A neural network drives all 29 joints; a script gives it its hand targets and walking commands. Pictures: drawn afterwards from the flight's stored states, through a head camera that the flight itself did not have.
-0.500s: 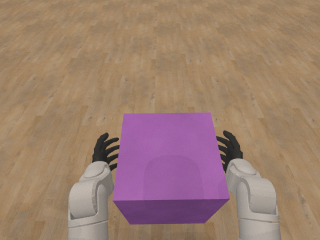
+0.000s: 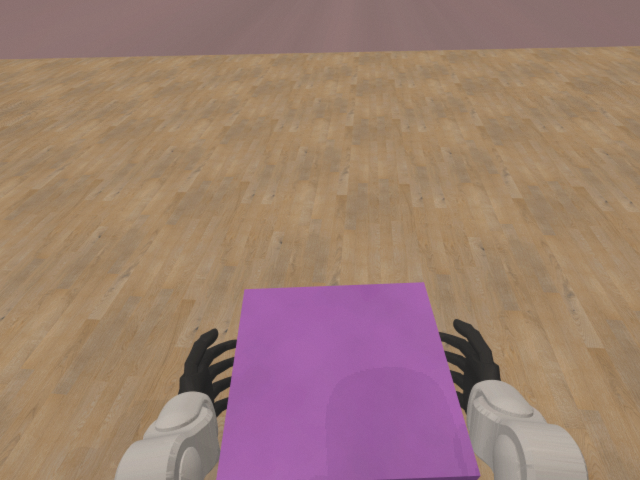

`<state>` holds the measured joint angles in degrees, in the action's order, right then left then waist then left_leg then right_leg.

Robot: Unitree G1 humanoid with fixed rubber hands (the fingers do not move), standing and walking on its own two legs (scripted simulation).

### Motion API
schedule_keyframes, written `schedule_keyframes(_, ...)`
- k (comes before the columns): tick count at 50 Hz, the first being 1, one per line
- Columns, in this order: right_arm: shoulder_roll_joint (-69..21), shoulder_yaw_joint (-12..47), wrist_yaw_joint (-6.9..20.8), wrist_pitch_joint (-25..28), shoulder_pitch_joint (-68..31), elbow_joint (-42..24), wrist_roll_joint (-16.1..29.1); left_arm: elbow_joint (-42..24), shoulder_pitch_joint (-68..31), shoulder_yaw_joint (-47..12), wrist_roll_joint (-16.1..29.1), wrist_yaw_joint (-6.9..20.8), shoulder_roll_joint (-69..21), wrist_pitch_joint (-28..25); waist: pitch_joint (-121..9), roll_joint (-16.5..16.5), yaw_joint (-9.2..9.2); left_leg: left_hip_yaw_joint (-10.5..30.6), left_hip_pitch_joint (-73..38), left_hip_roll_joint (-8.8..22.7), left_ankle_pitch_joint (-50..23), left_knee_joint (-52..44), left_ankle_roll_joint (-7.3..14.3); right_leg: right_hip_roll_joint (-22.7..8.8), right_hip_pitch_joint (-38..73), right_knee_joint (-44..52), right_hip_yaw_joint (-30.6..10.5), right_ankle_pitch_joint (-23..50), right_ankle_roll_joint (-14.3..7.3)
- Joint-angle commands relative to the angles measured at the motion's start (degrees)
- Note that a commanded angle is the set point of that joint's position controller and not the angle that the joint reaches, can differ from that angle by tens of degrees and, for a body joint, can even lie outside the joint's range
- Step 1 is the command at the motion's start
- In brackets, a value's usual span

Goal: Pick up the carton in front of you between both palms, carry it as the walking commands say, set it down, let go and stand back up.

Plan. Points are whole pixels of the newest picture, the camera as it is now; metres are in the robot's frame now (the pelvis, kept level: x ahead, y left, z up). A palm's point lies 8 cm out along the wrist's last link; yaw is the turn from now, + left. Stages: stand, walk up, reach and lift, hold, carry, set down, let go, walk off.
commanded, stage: carry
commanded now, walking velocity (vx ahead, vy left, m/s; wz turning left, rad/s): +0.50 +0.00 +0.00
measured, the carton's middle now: (339, 416) +0.23 +0.00 +0.02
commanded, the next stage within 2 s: none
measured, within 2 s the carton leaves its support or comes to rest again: neither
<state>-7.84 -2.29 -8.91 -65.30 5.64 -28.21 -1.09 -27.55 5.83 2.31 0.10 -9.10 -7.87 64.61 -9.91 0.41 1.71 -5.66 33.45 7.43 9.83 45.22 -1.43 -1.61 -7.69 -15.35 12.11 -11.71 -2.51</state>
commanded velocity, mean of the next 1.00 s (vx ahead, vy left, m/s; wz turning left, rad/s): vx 0.46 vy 0.00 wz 0.00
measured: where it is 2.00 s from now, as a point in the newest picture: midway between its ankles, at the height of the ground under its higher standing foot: (336, 356)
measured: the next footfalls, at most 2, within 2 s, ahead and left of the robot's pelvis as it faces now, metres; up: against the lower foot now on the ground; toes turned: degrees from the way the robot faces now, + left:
left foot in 0.20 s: +0.32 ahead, +0.15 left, +0.00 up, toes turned +11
right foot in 0.70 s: +0.62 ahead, -0.10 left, +0.00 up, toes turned -13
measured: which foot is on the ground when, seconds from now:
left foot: up 0.00-0.18, down 0.20-0.72, up 0.74-1.00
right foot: down 0.00-0.24, up 0.26-0.68, down 0.70-1.00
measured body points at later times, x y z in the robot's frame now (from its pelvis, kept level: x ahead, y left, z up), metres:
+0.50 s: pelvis +0.31 +0.05 +0.00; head +0.30 +0.07 +0.45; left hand +0.56 +0.19 +0.07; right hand +0.53 -0.11 +0.08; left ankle +0.28 +0.14 -0.75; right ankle +0.37 -0.11 -0.69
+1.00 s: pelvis +0.63 -0.01 +0.00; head +0.63 -0.03 +0.45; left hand +0.86 +0.14 +0.09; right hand +0.87 -0.16 +0.08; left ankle +0.71 +0.15 -0.69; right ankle +0.58 -0.09 -0.75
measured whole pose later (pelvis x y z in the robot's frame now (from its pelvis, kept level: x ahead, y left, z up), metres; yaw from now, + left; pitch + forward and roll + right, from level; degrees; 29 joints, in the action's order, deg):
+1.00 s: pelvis +0.63 -0.01 +0.00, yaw +0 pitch +4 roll +2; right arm -7.7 -1.3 -9.0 -64.4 5.5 -32.6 -1.1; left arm -31.9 6.1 2.2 0.6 -8.8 -7.9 63.2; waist -6.0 0.4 1.3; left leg -6.4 34.0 6.8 8.5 45.5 -0.9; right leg -3.0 -6.6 -14.1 12.9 -11.8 -2.1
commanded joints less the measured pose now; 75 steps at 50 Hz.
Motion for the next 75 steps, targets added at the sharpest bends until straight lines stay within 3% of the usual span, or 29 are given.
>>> schedule_keyframes(1, -37.70, 30.47, 1.20, 1.20, -18.45, -4.73, 7.60, -6.44, -19.50, -31.45, 9.91, 3.11, -36.38, -0.49, 0.83, -7.37, -0.94, -2.49, 0.33, -0.57, -6.07, -8.48, -0.23, -13.53, 2.10, 10.54, -8.32, 1.46, -4.09)
schedule_keyframes(7, -32.58, 29.62, 0.18, 0.00, -19.65, -5.98, 8.69, -6.05, -18.94, -29.34, 8.25, 1.04, -32.39, 0.56, 4.25, -9.22, -0.57, -5.50, -2.22, -1.95, -7.20, -16.25, 1.56, -13.31, 7.55, 5.68, -5.49, 9.61, -2.78)
schedule_keyframes(10, -31.09, 28.06, -0.24, -0.24, -17.49, -4.76, 8.70, -6.72, -19.16, -29.58, 8.28, 0.20, -31.34, 1.01, -1.59, -5.81, -2.12, -11.17, -22.38, -6.74, -0.83, -19.55, 2.74, -9.36, 2.82, -13.84, 0.75, 22.93, 0.31)
schedule_keyframes(11, -30.87, 27.48, -0.35, -0.21, -16.42, -4.27, 8.59, -7.24, -18.81, -29.64, 8.40, 0.00, -30.81, 1.17, -5.46, 0.41, -3.22, -0.27, -34.68, 0.43, 4.70, -22.45, 4.15, -6.90, -6.88, -26.57, 1.22, 16.50, 2.78)
schedule_keyframes(12, -31.11, 27.45, -0.28, 0.11, -16.84, -4.12, 8.82, -9.21, -19.05, -30.40, 8.89, 0.06, -31.39, 1.42, -12.25, 16.93, -3.63, 26.46, -47.71, 15.54, 11.06, -29.27, 12.05, -0.38, -22.44, -46.20, -0.44, 1.29, 5.93)
schedule_keyframes(13, -33.67, 28.09, 0.16, 0.31, -15.50, -4.31, 9.80, -9.81, -19.99, -31.92, 9.85, 0.50, -32.64, 1.38, -10.62, 18.49, -3.03, 34.26, -47.55, 17.94, -0.20, -33.54, 13.58, 1.61, -30.89, -54.88, -6.74, -15.94, 4.77)
schedule_keyframes(16, -40.95, 31.23, 2.60, 1.91, -19.67, -7.45, 11.22, -7.83, -20.57, -33.28, 9.46, 2.43, -41.67, -0.39, -9.46, 3.70, -2.73, 17.10, -37.48, 14.24, -10.20, -30.97, 9.59, -6.18, -29.94, -55.05, -12.18, -8.80, 1.86)
schedule_keyframes(18, -42.47, 32.91, 3.92, 2.84, -20.89, -7.52, 11.63, -7.03, -20.02, -33.32, 8.21, 3.08, -43.81, -1.61, -8.60, 5.09, -2.29, 10.29, -31.40, 11.66, -3.20, -34.32, 7.11, -6.25, -25.84, -48.34, -10.20, -4.01, 1.72)
schedule_keyframes(22, -40.31, 33.57, 4.99, 3.39, -18.42, -7.03, 12.02, -6.11, -16.81, -32.75, 5.86, 2.67, -42.80, -2.44, -4.40, 7.74, -2.45, 4.65, -30.10, 10.06, 3.29, -39.44, 8.04, -6.00, -27.13, -34.86, -6.78, 1.89, 3.33)
schedule_keyframes(31, -31.77, 29.54, 1.27, 0.79, -15.96, -7.59, 9.30, -9.25, -17.30, -31.21, 7.88, 0.76, -33.07, 0.35, 4.16, 8.63, -2.56, -2.53, -34.11, 8.12, -7.47, -36.54, 6.82, -4.12, -23.82, -13.99, -1.36, 9.03, 2.43)
schedule_keyframes(34, -30.44, 29.60, 0.20, -0.26, -17.04, -8.08, 9.11, -8.63, -16.35, -29.52, 8.40, 0.41, -30.75, 1.18, 0.73, 5.81, -1.38, -7.60, -30.55, 4.89, -16.57, -21.44, 4.34, 0.22, -7.83, -10.74, 4.16, 3.41, 1.55)
schedule_keyframes(35, -29.84, 29.60, -0.12, -0.52, -16.72, -8.20, 9.02, -8.07, -15.50, -28.86, 8.46, 0.27, -30.33, 1.34, -2.68, 1.13, -0.67, -8.87, -23.76, 2.52, -16.73, -8.90, 2.78, -1.25, 3.61, -10.41, 0.62, 0.72, 1.26)
schedule_keyframes(36, -29.38, 30.17, -0.33, -0.90, -17.22, -10.11, 9.54, -7.79, -15.54, -28.15, 8.00, 0.14, -29.63, 1.42, -7.32, -12.51, 0.06, -8.18, -8.68, -3.11, -5.63, 8.81, -0.67, -15.95, 15.77, -3.19, -23.77, -7.84, -4.15)
schedule_keyframes(37, -29.92, 30.89, -0.18, -1.08, -18.05, -11.44, 9.89, -6.97, -14.98, -28.25, 8.72, 0.41, -31.24, 1.28, -9.24, -22.88, 0.05, -2.96, 3.34, -8.22, 16.22, 21.26, -1.31, -23.30, 21.79, 4.14, -41.05, -2.37, -9.60)
schedule_keyframes(39, -35.99, 32.43, 0.82, -0.37, -19.92, -10.35, 10.63, -8.69, -17.23, -30.31, 10.23, 1.76, -37.01, 0.45, -9.41, -11.37, -0.60, 4.75, 5.76, -2.09, 15.98, 30.30, 1.92, -21.84, 17.19, 0.66, -31.22, 12.16, -8.74)
schedule_keyframes(41, -41.43, 33.32, 1.99, 0.91, -20.48, -9.16, 10.49, -10.18, -20.22, -32.17, 10.95, 3.17, -41.43, -0.92, -8.13, -4.25, -0.99, 6.13, 2.62, 1.54, 8.76, 22.45, 2.29, -18.97, 9.39, 2.04, -21.21, 11.81, -4.95)
schedule_keyframes(47, -41.54, 32.92, 1.90, 2.58, -16.83, -7.91, 7.73, -10.06, -17.79, -33.34, 11.28, 4.69, -39.57, -1.99, -3.82, -7.95, -1.04, 0.19, 3.58, 0.20, -1.14, 3.90, 0.50, -15.52, 7.88, 8.81, -10.78, 4.65, -4.64)
schedule_keyframes(53, -35.47, 32.19, 0.61, 0.70, -16.38, -9.42, 8.86, -9.85, -14.45, -30.59, 9.21, 2.60, -33.58, -0.42, 1.31, -9.75, -0.70, -6.33, -2.32, -4.28, -8.70, -12.98, 0.47, -11.96, 8.67, 2.19, -0.86, 33.04, -2.06)
schedule_keyframes(57, -32.75, 31.13, 0.54, -0.42, -16.01, -9.45, 9.64, -10.02, -15.41, -29.86, 8.45, 1.41, -31.98, 0.84, -0.64, -7.21, -2.05, -9.58, -20.31, -6.73, -19.35, -24.25, 1.20, -8.86, 4.50, -11.73, 3.16, 32.23, 2.31)
schedule_keyframes(58, -31.97, 30.52, 0.54, -0.61, -15.94, -9.43, 9.47, -9.92, -15.85, -29.84, 8.33, 1.23, -31.37, 1.07, -2.53, -4.79, -2.33, -6.62, -29.30, -3.15, -26.93, -24.81, 0.93, -7.55, -0.31, -17.52, 2.36, 25.42, 4.15)
schedule_keyframes(59, -31.42, 29.66, 0.56, -0.75, -16.16, -8.96, 9.28, -10.53, -16.92, -30.10, 8.40, 1.03, -31.07, 1.53, -7.40, 4.80, -2.76, 5.01, -40.60, 8.15, -52.21, -19.18, 4.08, -4.65, -8.12, -28.94, 0.05, 4.89, 6.30)
schedule_keyframes(60, -32.17, 29.75, 0.67, -0.76, -16.04, -8.09, 10.01, -11.12, -16.14, -31.02, 9.34, 1.11, -32.11, 1.88, -13.96, 12.76, -3.11, 16.11, -50.24, 16.37, -57.77, -20.44, 12.42, -0.22, -16.49, -39.20, -3.92, -18.98, 7.15)
schedule_keyframes(61, -34.31, 29.89, 1.10, -0.39, -14.74, -8.28, 10.92, -11.90, -16.33, -32.26, 9.95, 1.50, -33.72, 1.87, -14.21, 11.79, -2.62, 17.76, -44.98, 17.26, -49.77, -24.44, 13.81, -1.00, -16.47, -42.02, -8.37, -23.28, 6.14)
schedule_keyframes(63, -39.76, 30.89, 2.52, 0.77, -16.70, -9.24, 11.62, -12.49, -19.74, -34.35, 10.68, 2.59, -39.23, 0.93, -13.10, 7.97, -2.23, 11.14, -38.34, 13.98, -37.86, -27.32, 10.70, -3.89, -14.35, -34.87, -11.43, -22.51, 3.80)
schedule_keyframes(65, -42.84, 31.92, 3.75, 1.79, -18.83, -9.42, 11.60, -11.71, -20.81, -35.20, 10.43, 3.44, -43.27, -0.26, -11.64, 8.17, -1.88, 5.98, -33.05, 10.24, -27.99, -29.39, 7.96, -2.89, -9.48, -22.81, -9.35, -19.08, 3.32)
schedule_keyframes(68, -42.96, 32.90, 4.66, 2.56, -17.29, -9.55, 11.26, -10.80, -18.04, -35.02, 8.58, 3.81, -43.75, -1.30, -12.95, 7.14, -2.05, 2.70, -31.47, 8.76, -18.80, -28.67, 7.52, -2.23, -4.67, -13.68, -6.28, -9.85, 3.53)
schedule_keyframes(71, -40.68, 33.70, 5.18, 2.31, -17.02, -8.53, 10.64, -9.94, -16.44, -34.25, 7.38, 4.23, -40.96, -1.05, -9.92, 4.14, -1.95, -0.35, -22.83, 5.63, -4.32, -26.93, 4.08, -6.23, 2.44, -4.87, -6.41, 5.10, 4.48)
schedule_keyframes(73, -38.21, 33.95, 5.51, 1.41, -19.43, -7.68, 10.08, -8.08, -18.49, -33.39, 6.50, 4.51, -38.47, -0.49, -2.88, -2.14, -2.32, -1.11, -22.15, 2.55, -5.43, -25.68, 2.07, -9.62, -4.41, -6.30, -9.52, 6.87, 3.62)
schedule_keyframes(75, -35.12, 33.13, 5.68, 0.76, -19.42, -5.00, 9.23, -5.28, -18.30, -32.26, 6.27, 4.95, -35.32, 0.25, -1.70, -2.41, -2.11, -0.65, -23.11, 3.09, -14.91, -22.31, 2.00, -9.31, -4.30, -7.38, -9.14, 13.00, 3.34)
